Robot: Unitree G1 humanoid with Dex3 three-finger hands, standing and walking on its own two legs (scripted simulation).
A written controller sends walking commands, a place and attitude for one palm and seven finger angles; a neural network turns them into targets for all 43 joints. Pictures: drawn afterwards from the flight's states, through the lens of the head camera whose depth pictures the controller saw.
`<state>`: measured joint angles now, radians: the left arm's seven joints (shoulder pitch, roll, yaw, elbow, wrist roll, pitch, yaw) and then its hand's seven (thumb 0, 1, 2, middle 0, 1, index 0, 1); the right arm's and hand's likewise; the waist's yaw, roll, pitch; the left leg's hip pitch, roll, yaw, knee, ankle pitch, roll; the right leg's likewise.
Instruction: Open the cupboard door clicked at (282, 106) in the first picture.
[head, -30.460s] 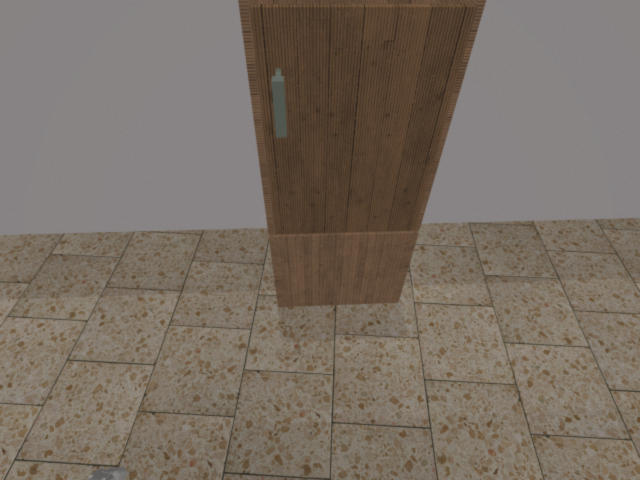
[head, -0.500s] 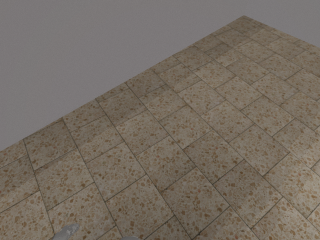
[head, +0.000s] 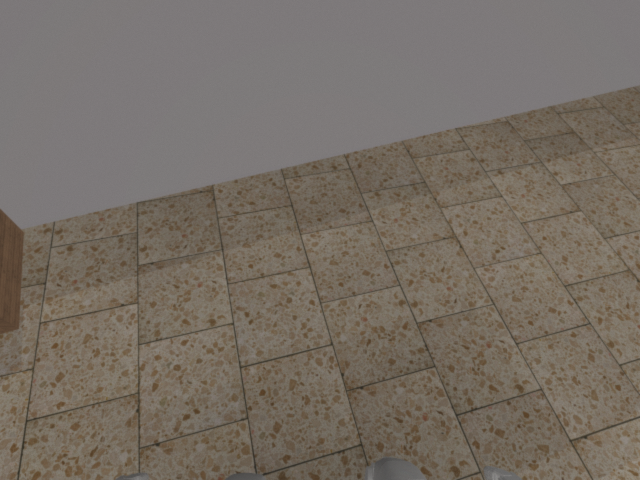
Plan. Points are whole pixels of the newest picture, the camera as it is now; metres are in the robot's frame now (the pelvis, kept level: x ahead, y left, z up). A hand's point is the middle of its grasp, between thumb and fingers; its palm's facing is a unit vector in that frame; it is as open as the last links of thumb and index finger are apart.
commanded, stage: turn to face it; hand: left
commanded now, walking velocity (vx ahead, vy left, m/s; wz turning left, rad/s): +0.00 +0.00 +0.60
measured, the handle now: out of the picture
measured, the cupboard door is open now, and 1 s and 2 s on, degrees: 42 42 42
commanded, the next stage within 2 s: take the last steps up to it in 1.70 s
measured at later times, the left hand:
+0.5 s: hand out of the picture +0.01 +0.18 -0.17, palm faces +0.33 -0.92 -0.21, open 7.3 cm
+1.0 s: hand out of the picture +0.03 +0.16 -0.14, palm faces +0.55 -0.78 -0.29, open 7.3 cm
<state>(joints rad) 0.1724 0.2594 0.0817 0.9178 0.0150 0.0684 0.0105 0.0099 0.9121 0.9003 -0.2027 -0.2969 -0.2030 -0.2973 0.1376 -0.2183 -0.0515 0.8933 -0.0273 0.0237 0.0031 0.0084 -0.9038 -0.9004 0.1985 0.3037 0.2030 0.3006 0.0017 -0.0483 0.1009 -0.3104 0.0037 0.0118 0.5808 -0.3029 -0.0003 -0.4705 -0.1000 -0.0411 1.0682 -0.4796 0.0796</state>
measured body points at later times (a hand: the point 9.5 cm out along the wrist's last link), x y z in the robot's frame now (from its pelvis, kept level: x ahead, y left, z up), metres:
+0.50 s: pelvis +0.02 -0.03 +0.00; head +0.07 +0.00 +0.44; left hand +0.00 +0.22 -0.16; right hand +0.21 -0.24 -0.13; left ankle -0.01 +0.08 -0.73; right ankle +0.02 -0.16 -0.73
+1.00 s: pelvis +0.06 -0.06 +0.01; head +0.11 -0.05 +0.45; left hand +0.00 +0.20 -0.12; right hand +0.27 -0.24 -0.15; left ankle -0.04 +0.04 -0.65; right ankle +0.11 -0.17 -0.73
